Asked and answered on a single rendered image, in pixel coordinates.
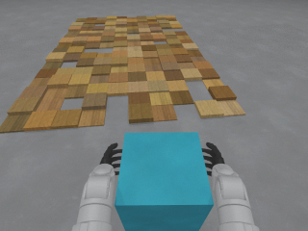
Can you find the robot right hand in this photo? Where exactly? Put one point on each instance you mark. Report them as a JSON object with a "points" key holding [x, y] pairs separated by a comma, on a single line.
{"points": [[215, 159]]}

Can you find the carton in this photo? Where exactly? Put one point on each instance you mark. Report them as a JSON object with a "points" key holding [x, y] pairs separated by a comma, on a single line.
{"points": [[162, 183]]}

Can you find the robot left hand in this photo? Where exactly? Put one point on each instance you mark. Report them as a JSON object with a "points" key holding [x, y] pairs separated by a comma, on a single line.
{"points": [[108, 156]]}

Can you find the robot left forearm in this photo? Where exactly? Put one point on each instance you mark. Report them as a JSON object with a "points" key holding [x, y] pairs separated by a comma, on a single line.
{"points": [[97, 199]]}

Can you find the robot right forearm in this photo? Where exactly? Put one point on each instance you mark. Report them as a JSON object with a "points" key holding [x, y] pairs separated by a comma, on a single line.
{"points": [[234, 211]]}

